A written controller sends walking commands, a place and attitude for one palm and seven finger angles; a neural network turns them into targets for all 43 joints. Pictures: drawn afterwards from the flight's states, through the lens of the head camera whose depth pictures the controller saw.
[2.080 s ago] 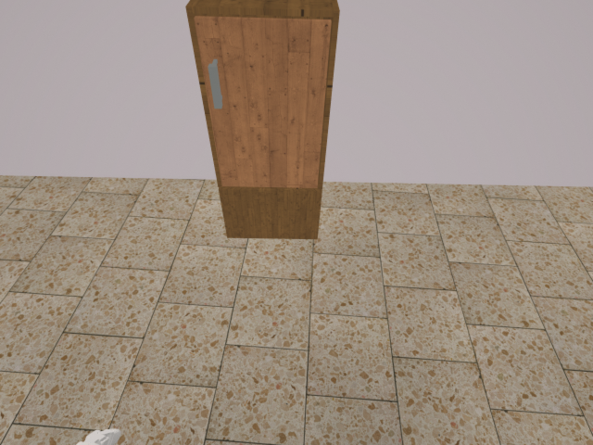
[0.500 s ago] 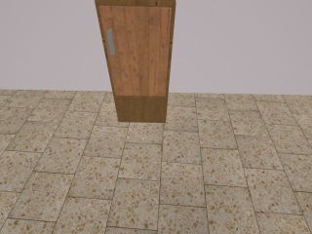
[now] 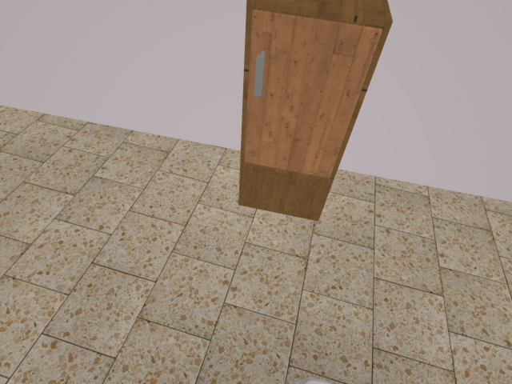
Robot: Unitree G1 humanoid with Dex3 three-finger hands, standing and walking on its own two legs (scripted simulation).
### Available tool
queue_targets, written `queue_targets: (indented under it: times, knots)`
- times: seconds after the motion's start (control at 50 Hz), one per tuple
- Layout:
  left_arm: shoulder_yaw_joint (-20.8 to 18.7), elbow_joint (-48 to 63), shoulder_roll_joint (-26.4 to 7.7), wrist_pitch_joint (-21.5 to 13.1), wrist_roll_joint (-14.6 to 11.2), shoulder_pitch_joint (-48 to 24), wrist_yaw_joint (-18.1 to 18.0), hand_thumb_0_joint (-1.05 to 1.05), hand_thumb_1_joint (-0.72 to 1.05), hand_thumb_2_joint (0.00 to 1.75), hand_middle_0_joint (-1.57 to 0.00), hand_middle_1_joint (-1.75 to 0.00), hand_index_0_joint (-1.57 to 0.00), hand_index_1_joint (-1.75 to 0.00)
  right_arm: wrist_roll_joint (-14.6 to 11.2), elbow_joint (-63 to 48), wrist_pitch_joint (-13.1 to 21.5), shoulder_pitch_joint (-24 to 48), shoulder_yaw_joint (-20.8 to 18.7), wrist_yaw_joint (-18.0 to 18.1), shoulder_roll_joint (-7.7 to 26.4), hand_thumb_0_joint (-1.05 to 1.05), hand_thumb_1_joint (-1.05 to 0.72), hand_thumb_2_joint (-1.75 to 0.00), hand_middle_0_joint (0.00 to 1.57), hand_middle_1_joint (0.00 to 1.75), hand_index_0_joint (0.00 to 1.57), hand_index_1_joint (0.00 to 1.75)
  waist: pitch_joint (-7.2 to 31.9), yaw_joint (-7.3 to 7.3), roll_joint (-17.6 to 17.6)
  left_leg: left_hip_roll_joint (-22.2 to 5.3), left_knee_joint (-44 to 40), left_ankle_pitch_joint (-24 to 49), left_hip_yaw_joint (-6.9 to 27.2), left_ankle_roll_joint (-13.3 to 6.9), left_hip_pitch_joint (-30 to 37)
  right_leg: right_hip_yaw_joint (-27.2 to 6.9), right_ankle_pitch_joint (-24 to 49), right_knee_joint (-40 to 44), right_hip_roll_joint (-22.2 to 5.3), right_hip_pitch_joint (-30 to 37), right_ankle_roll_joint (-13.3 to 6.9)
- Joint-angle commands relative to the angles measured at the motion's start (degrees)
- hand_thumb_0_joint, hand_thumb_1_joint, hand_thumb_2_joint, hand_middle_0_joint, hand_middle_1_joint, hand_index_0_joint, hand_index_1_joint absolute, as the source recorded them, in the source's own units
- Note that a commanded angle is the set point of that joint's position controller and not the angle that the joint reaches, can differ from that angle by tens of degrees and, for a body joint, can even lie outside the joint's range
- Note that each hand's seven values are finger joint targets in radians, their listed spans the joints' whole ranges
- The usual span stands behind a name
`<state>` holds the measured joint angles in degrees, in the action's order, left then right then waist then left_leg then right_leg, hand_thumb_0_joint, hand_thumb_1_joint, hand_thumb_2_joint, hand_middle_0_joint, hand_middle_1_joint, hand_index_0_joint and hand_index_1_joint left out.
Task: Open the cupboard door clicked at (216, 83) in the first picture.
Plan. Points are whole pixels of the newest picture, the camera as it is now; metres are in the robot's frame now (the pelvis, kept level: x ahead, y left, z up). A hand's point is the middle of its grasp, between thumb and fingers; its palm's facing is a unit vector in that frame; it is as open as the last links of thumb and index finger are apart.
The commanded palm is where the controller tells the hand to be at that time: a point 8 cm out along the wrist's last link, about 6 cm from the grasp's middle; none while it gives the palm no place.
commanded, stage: turn to face it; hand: left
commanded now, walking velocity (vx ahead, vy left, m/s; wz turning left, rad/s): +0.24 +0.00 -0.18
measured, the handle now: (260, 73) +1.00 +0.03 -0.02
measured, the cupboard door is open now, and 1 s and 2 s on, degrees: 0 0 0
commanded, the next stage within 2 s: take the last steps up to it in 0.52 s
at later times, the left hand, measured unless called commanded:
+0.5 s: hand (193, 343) +0.23 +0.12 -0.17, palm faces -0.01 -0.97 -0.23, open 7.2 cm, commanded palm none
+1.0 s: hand (183, 332) +0.25 +0.15 -0.17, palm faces -0.09 -0.98 -0.15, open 7.4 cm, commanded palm none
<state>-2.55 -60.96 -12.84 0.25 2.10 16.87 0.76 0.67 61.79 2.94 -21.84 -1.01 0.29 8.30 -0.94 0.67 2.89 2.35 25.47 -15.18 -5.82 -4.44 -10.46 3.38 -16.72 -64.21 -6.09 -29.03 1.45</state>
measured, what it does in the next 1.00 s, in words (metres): walks ahead: right foot, then left foot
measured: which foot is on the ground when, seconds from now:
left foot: down 0.00-0.34, up 0.36-0.78, down 0.80-1.00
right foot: up 0.00-0.32, down 0.34-0.82, up 0.84-1.00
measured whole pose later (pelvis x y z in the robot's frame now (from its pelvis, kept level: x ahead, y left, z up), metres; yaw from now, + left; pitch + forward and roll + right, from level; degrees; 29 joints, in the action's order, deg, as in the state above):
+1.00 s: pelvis +0.21 -0.03 +0.01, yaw -9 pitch +0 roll +0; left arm -4.2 -60.7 -10.6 0.4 2.1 17.5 1.2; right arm 1.0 63.5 2.3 -23.2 -1.5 1.5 7.5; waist 1.2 -0.3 2.0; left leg -1.1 18.9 -14.3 -5.8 -1.3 -4.4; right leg 1.3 -14.8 -57.5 -1.7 -29.3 -0.8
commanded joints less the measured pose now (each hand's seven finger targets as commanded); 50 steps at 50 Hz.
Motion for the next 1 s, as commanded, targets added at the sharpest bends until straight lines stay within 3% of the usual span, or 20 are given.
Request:
queue_targets:
  times: [0.0,0.1,0.2,0.26,0.28,0.3,0.32,0.34,0.36,0.4,0.46,0.68,0.74,0.76,0.78,0.8,0.82,0.86,0.9,0.98]
  knots:
    - [-0.2,3.0,-1.0,-1.2,-0.4,0.1,-0.2,0.0,0.9,0.9,-0.2,-0.3,-0.2,-0.3,-0.3,-0.1,2.0,-5.6,-2.0,1.4,7.6,0.0,-0.9,-0.9,0.2,0.3,0.2,0.3,-1.9,-0.04,-5.4,-15.9,-14.9,15.6,13.8,-5.1,7.9,-1.3,4.6,1.7,-1.6,-8.7,1.0]
    - [-0.3,4.3,0.7,-1.0,-0.7,-4.6,-0.5,0.0,0.9,0.9,-0.2,-0.3,-0.2,-0.3,0.0,2.2,1.9,-8.4,-1.7,2.0,5.5,0.0,-0.9,-0.9,0.2,0.3,0.2,0.3,-6.3,0.8,-7.0,-16.2,-13.8,27.8,9.3,-5.1,10.5,0.2,5.9,10.3,-0.9,-10.6,0.8]
    - [-0.1,4.8,2.4,-1.1,-1.0,-6.6,-1.0,0.0,0.9,0.9,-0.2,-0.3,-0.2,-0.3,0.6,3.5,1.2,-8.7,-1.5,2.4,5.1,0.0,-0.9,-0.9,0.2,0.3,0.2,0.3,-8.0,1.49,-10.4,-15.9,-8.3,40.5,4.4,-3.5,8.2,2.7,5.4,22.1,2.2,-1.6,-1.8]
    - [-0.7,3.3,1.2,-1.5,-0.8,0.8,-1.2,0.0,0.9,0.9,-0.2,-0.3,-0.2,-0.3,0.4,2.9,0.7,-5.7,-2.0,2.7,6.8,0.0,-0.9,-0.9,0.2,0.3,0.2,0.3,-5.3,-2.44,-7.9,-16.7,0.8,44.8,3.2,-2.4,6.6,2.9,7.2,28.2,4.3,10.0,-3.3]
    - [-1.2,1.7,0.0,-2.0,-0.6,6.3,-1.3,0.0,0.9,0.9,-0.2,-0.3,-0.2,-0.3,0.1,2.6,0.6,-4.7,-2.2,2.7,7.4,0.0,-0.9,-0.9,0.2,0.3,0.2,0.3,-2.4,-4.84,-6.4,-15.2,7.4,42.3,2.1,-0.8,5.7,3.1,12.2,32.5,4.9,16.8,-3.4]
    - [-1.9,0.7,-3.8,-2.9,-0.1,10.7,-1.7,0.0,0.9,0.9,-0.2,-0.3,-0.2,-0.3,-0.4,2.3,0.5,-5.9,-2.1,2.3,6.2,0.0,-0.9,-0.9,0.2,0.3,0.2,0.3,2.1,-6.02,0.9,-11.8,19.6,29.2,1.2,1.4,-1.3,-4.3,25.1,34.7,-0.7,26.5,-5.7]
    - [-3.0,0.3,-8.0,-3.6,-0.1,13.9,-2.2,0.0,0.9,0.9,-0.2,-0.3,-0.2,-0.3,-0.9,1.1,0.7,-8.7,-1.8,1.9,3.2,0.0,-0.9,-0.9,0.2,0.3,0.2,0.3,8.0,-5.26,11.9,-1.9,37.7,-7.3,-1.4,4.2,-11.6,-26.0,46.4,38.8,-16.0,34.4,-13.5]
    - [-2.5,0.5,-8.4,-3.2,-1.6,13.1,-2.4,0.0,0.9,0.9,-0.2,-0.3,-0.2,-0.3,-1.0,0.7,-0.2,-7.7,-1.9,2.5,3.9,0.0,-0.9,-0.9,0.2,0.3,0.2,0.3,9.7,-4.01,7.7,-2.7,43.8,-19.7,4.7,4.2,-10.3,-26.3,49.8,42.4,-18.7,30.6,-18.0]
    - [-2.3,1.4,-6.7,-2.9,-1.6,8.3,-2.7,0.0,0.9,0.9,-0.2,-0.3,-0.2,-0.3,-0.9,0.7,-0.8,-4.9,-1.8,2.4,2.8,0.0,-0.9,-0.9,0.2,0.3,0.2,0.3,6.0,-3.22,6.1,-4.6,45.0,-18.1,6.3,4.3,-12.0,-24.7,41.9,44.8,-16.5,26.1,-18.1]
    - [-1.9,4.0,-3.7,-2.3,-1.4,0.5,-3.1,0.0,0.9,0.9,-0.2,-0.3,-0.2,-0.3,-0.2,0.1,-1.7,-1.7,-1.7,1.8,2.7,0.0,-0.9,-0.9,0.2,0.3,0.2,0.3,1.7,-1.21,2.4,-7.3,44.8,-12.1,6.5,4.8,-13.0,-19.3,29.0,47.5,-12.7,16.9,-15.4]
    - [-1.5,4.9,-2.8,-1.9,-1.0,-2.7,-3.0,0.0,0.9,0.9,-0.2,-0.3,-0.2,-0.3,0.4,0.2,-3.5,-1.6,-1.5,1.5,1.4,0.0,-0.9,-0.9,0.2,0.3,0.2,0.3,2.3,0.96,-0.6,-7.8,36.6,-8.7,4.9,5.9,-9.3,-12.2,23.2,48.9,-8.7,10.0,-12.4]
    - [-2.4,4.3,-5.3,-1.0,-0.5,0.1,-1.7,0.0,0.9,0.9,-0.2,-0.3,-0.2,-0.3,0.5,-3.6,-2.8,5.1,-1.7,0.7,3.7,0.0,-0.9,-0.9,0.2,0.3,0.2,0.3,1.1,-1.81,3.2,-5.8,14.8,-8.9,2.7,5.9,-7.2,-19.1,-9.0,54.8,-6.2,11.9,-12.1]
    - [-2.5,3.9,-5.3,-0.8,-1.1,-0.7,-1.5,0.0,0.9,0.9,-0.2,-0.3,-0.2,-0.3,0.4,-1.5,-1.9,-0.8,-1.7,0.7,3.2,0.0,-0.9,-0.9,0.2,0.3,0.2,0.3,0.7,0.48,1.7,-4.3,2.0,-5.1,0.6,5.0,5.1,-17.1,-17.2,52.8,-3.5,5.0,-9.8]
    - [-2.4,4.0,-4.3,-0.8,-1.4,-1.2,-1.3,0.0,0.9,0.9,-0.2,-0.3,-0.2,-0.3,0.4,-0.5,-1.5,-3.3,-1.8,0.9,4.0,0.0,-0.9,-0.9,0.2,0.3,0.2,0.3,0.2,1.49,-1.3,-5.5,-2.8,-6.3,2.4,4.4,9.3,-14.5,-18.6,49.5,-1.1,1.3,-7.9]
    - [-2.0,4.8,-2.0,-0.8,-1.7,-1.3,-1.0,0.0,0.9,0.9,-0.2,-0.3,-0.2,-0.3,0.9,-0.1,-1.1,-5.1,-2.4,1.2,6.8,0.0,-0.9,-0.9,0.2,0.3,0.2,0.3,-1.7,2.2,-11.0,-12.8,-10.3,-16.3,13.5,1.4,11.0,-10.5,-18.2,40.2,3.5,-5.1,-5.6]
    - [-1.6,5.9,0.0,-1.0,-1.7,-2.5,-0.6,0.0,0.9,0.9,-0.2,-0.3,-0.2,-0.3,1.3,-1.0,-1.4,-5.7,-3.3,1.4,11.0,0.0,-0.9,-0.9,0.2,0.3,0.2,0.3,-6.0,2.93,-22.0,-24.1,-19.8,-29.1,27.9,-3.2,7.5,-0.7,-13.0,24.9,8.7,-10.2,-3.5]
    - [-2.1,6.8,-1.4,-1.0,-0.7,-5.2,-0.5,0.0,0.9,0.9,-0.2,-0.3,-0.2,-0.3,1.1,-2.2,-1.4,-3.0,-3.0,1.5,10.4,0.0,-0.9,-0.9,0.2,0.3,0.2,0.3,-11.1,2.5,-19.2,-26.7,-23.5,-30.2,31.1,-6.2,-0.4,-2.9,-9.5,16.2,5.7,-9.7,-3.3]
    - [-2.3,4.8,-0.7,-0.8,0.1,-2.2,0.3,0.0,0.9,0.9,-0.2,-0.3,-0.2,-0.3,0.8,-2.7,-0.5,1.3,-2.0,1.6,7.4,0.0,-0.9,-0.9,0.2,0.3,0.2,0.3,-11.1,-0.82,-10.8,-21.4,-21.4,-19.4,21.8,-4.6,-2.4,-3.9,-3.6,7.2,4.4,-8.2,-3.0]
    - [-2.1,3.8,0.3,-1.0,-0.2,-0.9,0.8,0.0,0.9,0.9,-0.2,-0.3,-0.2,-0.3,0.4,-2.4,0.5,0.7,-1.7,1.6,6.6,0.0,-0.9,-0.9,0.2,0.3,0.2,0.3,-8.4,-1.6,-6.9,-17.8,-19.8,-9.3,14.7,-3.3,0.2,-3.0,1.8,3.9,3.7,-7.9,-2.2]
    - [-1.7,4.5,0.5,-1.1,-0.4,-3.1,0.8,0.0,0.9,0.9,-0.2,-0.3,-0.2,-0.3,0.4,0.0,1.3,-4.8,-2.0,1.9,6.7,0.0,-0.9,-0.9,0.2,0.3,0.2,0.3,-5.0,0.11,-9.8,-17.2,-17.2,3.0,10.7,-4.8,9.5,-1.2,3.1,6.7,1.5,-10.9,-0.9]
